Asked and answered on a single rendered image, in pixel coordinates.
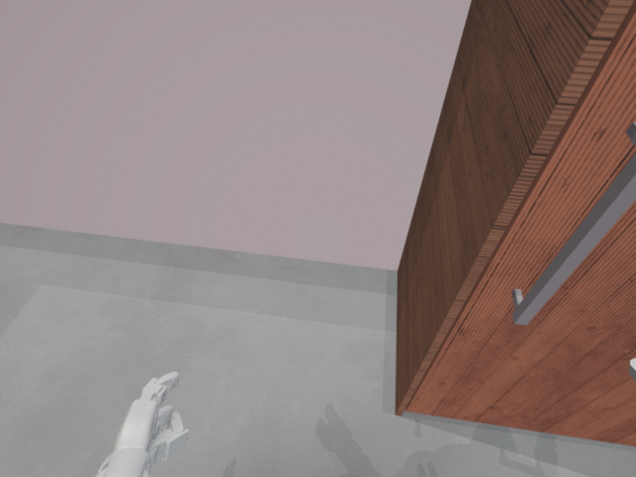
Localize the robot left forearm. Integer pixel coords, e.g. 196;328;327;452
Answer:
95;447;151;477

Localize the handle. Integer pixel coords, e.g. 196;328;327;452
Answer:
512;122;636;325

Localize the wardrobe door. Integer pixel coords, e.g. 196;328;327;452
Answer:
406;0;636;446

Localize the robot left hand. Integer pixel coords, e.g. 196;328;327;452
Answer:
112;372;189;467

